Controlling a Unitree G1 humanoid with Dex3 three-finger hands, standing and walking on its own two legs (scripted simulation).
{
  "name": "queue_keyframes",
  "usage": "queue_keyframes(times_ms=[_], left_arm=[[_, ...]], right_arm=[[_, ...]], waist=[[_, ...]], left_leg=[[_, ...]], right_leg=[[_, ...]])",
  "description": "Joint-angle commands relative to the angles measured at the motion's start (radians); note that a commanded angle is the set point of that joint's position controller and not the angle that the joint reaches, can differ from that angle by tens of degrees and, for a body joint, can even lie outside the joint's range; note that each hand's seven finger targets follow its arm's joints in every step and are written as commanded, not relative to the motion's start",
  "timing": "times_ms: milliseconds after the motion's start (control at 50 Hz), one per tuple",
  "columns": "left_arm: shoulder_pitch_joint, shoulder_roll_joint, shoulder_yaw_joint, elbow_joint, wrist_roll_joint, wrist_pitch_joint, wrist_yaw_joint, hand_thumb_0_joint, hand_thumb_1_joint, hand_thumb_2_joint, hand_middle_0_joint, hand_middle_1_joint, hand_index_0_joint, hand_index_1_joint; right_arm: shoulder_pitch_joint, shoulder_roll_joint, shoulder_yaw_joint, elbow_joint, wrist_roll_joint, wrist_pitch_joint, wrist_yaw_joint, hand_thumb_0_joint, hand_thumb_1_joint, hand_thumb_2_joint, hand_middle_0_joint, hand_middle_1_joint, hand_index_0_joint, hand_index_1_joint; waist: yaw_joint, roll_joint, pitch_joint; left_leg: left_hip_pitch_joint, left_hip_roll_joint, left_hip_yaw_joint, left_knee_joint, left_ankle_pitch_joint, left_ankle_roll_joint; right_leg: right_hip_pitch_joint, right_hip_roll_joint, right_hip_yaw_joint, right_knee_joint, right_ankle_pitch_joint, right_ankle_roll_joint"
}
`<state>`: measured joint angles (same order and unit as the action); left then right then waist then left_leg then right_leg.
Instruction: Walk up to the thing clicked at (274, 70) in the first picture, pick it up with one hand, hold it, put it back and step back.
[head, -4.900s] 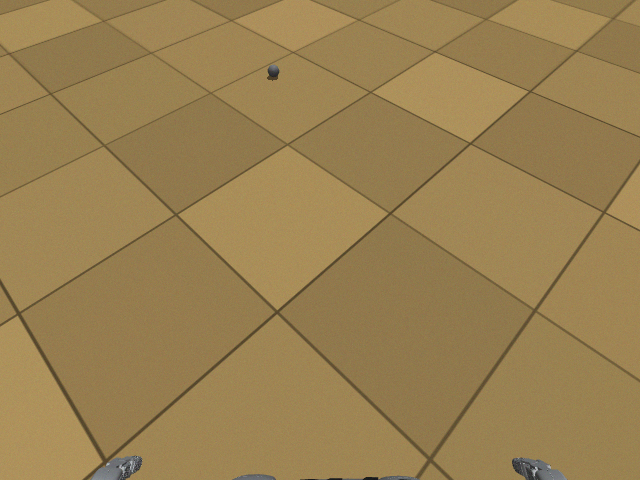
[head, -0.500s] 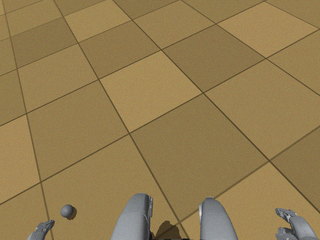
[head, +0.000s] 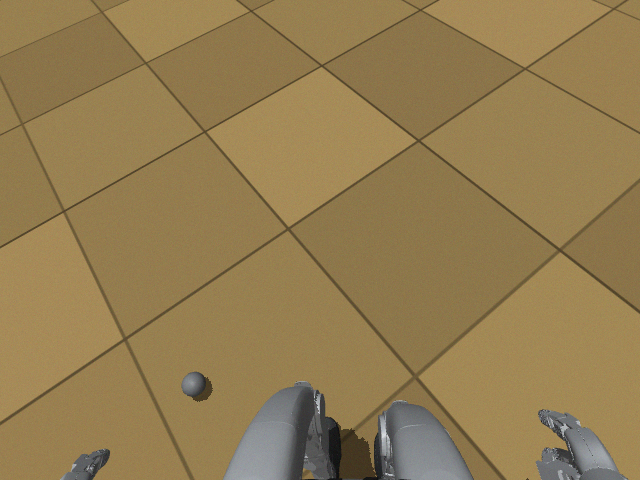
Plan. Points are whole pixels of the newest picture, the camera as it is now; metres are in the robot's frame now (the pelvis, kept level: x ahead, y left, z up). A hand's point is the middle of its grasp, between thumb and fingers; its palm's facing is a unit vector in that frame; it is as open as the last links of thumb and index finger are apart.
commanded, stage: walk up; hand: left
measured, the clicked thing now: (193, 384) +0.31 +0.44 -0.70
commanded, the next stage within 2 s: none
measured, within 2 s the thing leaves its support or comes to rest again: neither
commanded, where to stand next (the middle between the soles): -0.09 +0.25 m, yaw -6 degrees
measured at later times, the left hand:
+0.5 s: hand out of the picture -0.08 +0.53 -0.12, palm faces -0.03 -0.84 -0.55, open 7.4 cm
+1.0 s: hand out of the picture -0.11 +0.58 -0.12, palm faces -0.16 -0.92 -0.37, open 7.4 cm
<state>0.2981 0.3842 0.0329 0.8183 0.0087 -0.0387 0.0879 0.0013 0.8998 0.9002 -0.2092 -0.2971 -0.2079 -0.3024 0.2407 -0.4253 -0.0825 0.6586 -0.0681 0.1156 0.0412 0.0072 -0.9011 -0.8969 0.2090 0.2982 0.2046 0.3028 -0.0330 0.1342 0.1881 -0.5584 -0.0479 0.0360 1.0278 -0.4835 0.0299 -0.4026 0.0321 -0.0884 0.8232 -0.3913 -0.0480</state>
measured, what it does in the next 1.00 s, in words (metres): steps to the left: left foot, then right foot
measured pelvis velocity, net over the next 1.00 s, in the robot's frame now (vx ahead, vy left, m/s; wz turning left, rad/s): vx -0.21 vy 0.31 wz -0.14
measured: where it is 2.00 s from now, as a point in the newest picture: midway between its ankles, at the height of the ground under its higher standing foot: outside the picture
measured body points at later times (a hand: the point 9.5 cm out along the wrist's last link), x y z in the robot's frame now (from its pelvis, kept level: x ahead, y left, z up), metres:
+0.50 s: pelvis -0.16 +0.21 +0.00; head -0.10 +0.20 +0.45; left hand -0.07 +0.57 -0.09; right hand -0.07 -0.10 -0.11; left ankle -0.09 +0.31 -0.70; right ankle -0.14 +0.12 -0.65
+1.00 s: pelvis -0.21 +0.31 +0.03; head -0.20 +0.33 +0.48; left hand -0.10 +0.63 -0.10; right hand -0.24 -0.01 -0.08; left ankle -0.17 +0.41 -0.70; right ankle -0.20 +0.15 -0.65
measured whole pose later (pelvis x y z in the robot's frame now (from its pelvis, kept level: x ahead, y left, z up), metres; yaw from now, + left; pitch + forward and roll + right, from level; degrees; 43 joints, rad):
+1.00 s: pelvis -0.21 +0.31 +0.03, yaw -8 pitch -3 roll +0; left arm 0.23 0.43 0.08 0.97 0.03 0.02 -0.03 0.00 0.90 0.90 -0.21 -0.30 -0.20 -0.30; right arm 0.32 -0.38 -0.04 0.96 -0.04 -0.06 0.00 0.01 -0.90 -0.90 0.21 0.30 0.21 0.30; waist -0.03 -0.04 0.07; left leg -0.29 0.00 0.02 0.63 -0.30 0.04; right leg -0.45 -0.01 0.08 0.95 -0.42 -0.02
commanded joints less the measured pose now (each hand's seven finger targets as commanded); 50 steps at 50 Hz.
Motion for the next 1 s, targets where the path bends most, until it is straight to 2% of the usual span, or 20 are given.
queue_keyframes(times_ms=[0, 80, 180, 220, 240, 260, 280, 320, 380, 460, 520, 540, 560, 580, 660, 740, 780, 800, 880, 980], left_arm=[[0.020, 0.353, 0.110, -0.087, -0.001, -0.032, 0.058, 0.000, 0.900, 0.900, -0.200, -0.300, -0.200, -0.300], [-0.009, 0.350, 0.121, -0.095, 0.017, -0.026, 0.042, 0.000, 0.900, 0.900, -0.200, -0.300, -0.200, -0.300], [0.023, 0.417, 0.145, -0.079, 0.038, -0.013, 0.031, 0.000, 0.900, 0.900, -0.200, -0.300, -0.200, -0.300], [-0.016, 0.407, 0.136, -0.080, 0.027, -0.004, 0.030, 0.000, 0.900, 0.900, -0.200, -0.300, -0.200, -0.300], [0.016, 0.333, 0.117, -0.064, 0.019, 0.005, 0.033, 0.000, 0.900, 0.900, -0.200, -0.300, -0.200, -0.300], [0.002, 0.228, 0.094, -0.089, 0.004, 0.005, 0.044, 0.000, 0.900, 0.900, -0.200, -0.300, -0.200, -0.300], [-0.155, 0.284, 0.097, -0.108, 0.016, -0.004, 0.072, 0.000, 0.900, 0.900, -0.200, -0.300, -0.200, -0.300], [-0.121, 0.283, 0.106, -0.049, -0.019, 0.003, 0.055, 0.000, 0.900, 0.900, -0.200, -0.300, -0.200, -0.300], [0.065, 0.289, 0.112, 0.028, -0.040, 0.003, 0.034, 0.000, 0.900, 0.900, -0.200, -0.300, -0.200, -0.300], [0.050, 0.232, 0.096, -0.004, -0.017, -0.008, 0.012, 0.000, 0.900, 0.900, -0.200, -0.300, -0.200, -0.300], [0.074, 0.216, 0.092, 0.017, 0.026, -0.024, -0.015, 0.000, 0.900, 0.900, -0.200, -0.300, -0.200, -0.300], [0.071, 0.253, 0.104, 0.004, 0.042, -0.034, -0.019, 0.000, 0.900, 0.900, -0.200, -0.300, -0.200, -0.300], [0.028, 0.303, 0.113, -0.028, 0.042, -0.040, -0.021, 0.000, 0.900, 0.900, -0.200, -0.300, -0.200, -0.300], [-0.034, 0.357, 0.121, -0.036, 0.044, -0.036, -0.020, 0.000, 0.900, 0.900, -0.200, -0.300, -0.200, -0.300], [-0.159, 0.272, 0.093, -0.032, 0.036, -0.035, -0.037, 0.000, 0.900, 0.900, -0.200, -0.300, -0.200, -0.300], [-0.122, 0.201, 0.074, -0.004, 0.043, 0.008, -0.072, 0.000, 0.900, 0.900, -0.200, -0.300, -0.200, -0.300], [-0.067, 0.136, 0.060, 0.001, 0.023, 0.024, -0.079, 0.000, 0.900, 0.900, -0.200, -0.300, -0.200, -0.300], [-0.116, 0.249, 0.091, 0.031, 0.032, 0.022, -0.072, 0.000, 0.900, 0.900, -0.200, -0.300, -0.200, -0.300], [-0.018, 0.233, 0.094, 0.098, 0.017, 0.033, -0.098, 0.000, 0.900, 0.900, -0.200, -0.300, -0.200, -0.300], [-0.072, 0.214, 0.091, 0.095, 0.018, 0.037, -0.115, 0.000, 0.900, 0.900, -0.200, -0.300, -0.200, -0.300]], right_arm=[[-0.005, -0.227, -0.099, -0.102, 0.013, -0.017, -0.018, 0.000, -0.900, -0.900, 0.200, 0.300, 0.200, 0.300], [0.040, -0.214, -0.105, -0.081, 0.017, -0.010, 0.010, 0.000, -0.900, -0.900, 0.200, 0.300, 0.200, 0.300], [-0.017, -0.193, -0.099, -0.083, 0.012, -0.008, 0.028, 0.000, -0.900, -0.900, 0.200, 0.300, 0.200, 0.300], [0.114, -0.201, -0.112, -0.022, 0.003, -0.018, 0.028, 0.000, -0.900, -0.900, 0.200, 0.300, 0.200, 0.300], [0.175, -0.215, -0.123, 0.004, -0.012, -0.029, 0.022, 0.000, -0.900, -0.900, 0.200, 0.300, 0.200, 0.300], [0.168, -0.333, -0.138, -0.019, -0.020, -0.035, 0.015, 0.000, -0.900, -0.900, 0.200, 0.300, 0.200, 0.300], [0.060, -0.426, -0.141, -0.031, 0.017, -0.037, 0.005, 0.000, -0.900, -0.900, 0.200, 0.300, 0.200, 0.300], [-0.067, -0.278, -0.105, -0.076, 0.002, -0.041, -0.014, 0.000, -0.900, -0.900, 0.200, 0.300, 0.200, 0.300], [-0.136, -0.242, -0.085, -0.086, 0.010, -0.041, -0.022, 0.000, -0.900, -0.900, 0.200, 0.300, 0.200, 0.300], [-0.047, -0.200, -0.075, -0.070, 0.013, -0.042, -0.015, 0.000, -0.900, -0.900, 0.200, 0.300, 0.200, 0.300], [-0.005, -0.170, -0.048, -0.027, 0.048, -0.048, -0.030, 0.000, -0.900, -0.900, 0.200, 0.300, 0.200, 0.300], [0.041, -0.132, -0.031, -0.004, 0.055, -0.055, -0.034, 0.000, -0.900, -0.900, 0.200, 0.300, 0.200, 0.300], [0.065, -0.100, -0.015, 0.006, 0.053, -0.067, -0.035, 0.000, -0.900, -0.900, 0.200, 0.300, 0.200, 0.300], [-0.072, -0.181, -0.038, -0.003, 0.041, -0.068, -0.053, 0.000, -0.900, -0.900, 0.200, 0.300, 0.200, 0.300], [0.026, -0.183, -0.049, 0.115, 0.060, -0.089, -0.031, 0.000, -0.900, -0.900, 0.200, 0.300, 0.200, 0.300], [0.088, -0.160, -0.036, 0.191, 0.045, -0.144, -0.036, 0.000, -0.900, -0.900, 0.200, 0.300, 0.200, 0.300], [0.084, -0.275, -0.047, 0.184, 0.026, -0.179, -0.057, 0.000, -0.900, -0.900, 0.200, 0.300, 0.200, 0.300], [0.036, -0.309, -0.056, 0.179, 0.038, -0.183, -0.058, 0.000, -0.900, -0.900, 0.200, 0.300, 0.200, 0.300], [0.015, -0.257, -0.042, 0.209, 0.038, -0.207, -0.069, 0.000, -0.900, -0.900, 0.200, 0.300, 0.200, 0.300], [0.039, -0.244, -0.043, 0.224, 0.026, -0.200, -0.060, 0.000, -0.900, -0.900, 0.200, 0.300, 0.200, 0.300]], waist=[[0.005, -0.081, -0.159], [0.004, -0.217, -0.167], [0.059, -0.365, -0.173], [-0.018, -0.302, -0.227], [-0.052, -0.152, -0.223], [-0.061, 0.213, -0.179], [-0.108, 0.344, -0.144], [-0.042, 0.021, -0.053], [0.023, 0.139, -0.128], [0.002, 0.109, -0.202], [0.039, -0.085, -0.243], [0.045, -0.199, -0.250], [0.031, -0.325, -0.208], [0.091, -0.286, -0.138], [-0.001, -0.291, -0.104], [-0.006, -0.216, -0.130], [0.016, 0.003, -0.111], [-0.001, -0.091, -0.022], [0.037, -0.037, -0.081], [0.008, 0.040, -0.067]], left_leg=[[-0.131, 0.039, -0.300, 0.454, -0.011, -0.046], [-0.032, 0.002, -0.233, 0.467, 0.073, -0.050], [0.084, 0.103, -0.058, -0.081, -0.077, -0.027], [0.307, 0.058, -0.006, -0.312, 0.009, -0.008], [0.372, 0.048, -0.052, -0.407, 0.026, 0.009], [0.346, 0.308, -0.481, -0.516, 0.299, 0.117], [0.112, 0.396, -0.706, -0.646, 0.285, 0.273], [0.007, 0.291, -0.448, -0.554, 0.285, 0.217], [0.132, 0.240, -0.323, -0.462, 0.344, 0.191], [0.240, 0.296, -0.365, -0.459, 0.315, 0.227], [0.099, 0.263, -0.320, -0.387, 0.080, 0.150], [-0.027, 0.192, -0.262, -0.287, -0.030, 0.081], [-0.167, 0.089, -0.150, -0.141, -0.077, 0.013], [-0.068, 0.079, -0.195, -0.056, -0.116, 0.005], [0.205, 0.048, -0.102, -0.028, 0.072, -0.009], [0.434, 0.022, -0.063, -0.468, 0.047, -0.016], [0.363, 0.375, -0.708, -0.763, -0.375, 0.139], [0.208, 0.433, -0.796, -0.804, -0.446, 0.210], [0.242, 0.308, -0.504, -0.767, -0.257, 0.111], [0.270, 0.266, -0.394, -0.788, -0.221, 0.125]], right_leg=[[0.079, -0.444, 0.511, -0.330, 0.419, -0.279], [-0.031, -0.319, 0.309, -0.295, 0.185, -0.192], [0.001, -0.288, 0.260, -0.263, 0.069, -0.144], [-0.120, -0.240, 0.198, -0.122, 0.172, -0.085], [-0.213, -0.150, 0.130, 0.073, 0.135, -0.041], [-0.450, 0.032, 0.000, 0.357, -0.165, 0.023], [-0.374, 0.026, 0.105, 0.471, -0.339, 0.012], [-0.311, 0.028, 0.208, 0.582, -0.171, 0.000], [-0.205, -0.003, 0.089, 0.485, -0.086, 0.008], [-0.086, -0.035, 0.065, 0.182, -0.151, 0.011], [0.257, -0.034, 0.136, -0.268, -0.015, -0.035], [0.375, -0.111, 0.343, -0.356, -0.138, -0.077], [0.374, -0.338, 0.659, -0.408, -0.225, -0.147], [0.071, -0.455, 0.774, -0.476, -0.258, -0.274], [-0.155, -0.275, 0.454, -0.463, -0.386, -0.164], [-0.181, -0.128, 0.262, -0.263, -0.381, -0.077], [-0.293, -0.011, 0.164, 0.088, -0.156, 0.013], [-0.247, -0.054, 0.235, 0.160, -0.155, 0.011], [-0.158, -0.075, 0.228, 0.163, -0.022, 0.019], [-0.141, -0.065, 0.162, 0.102, -0.024, 0.038]])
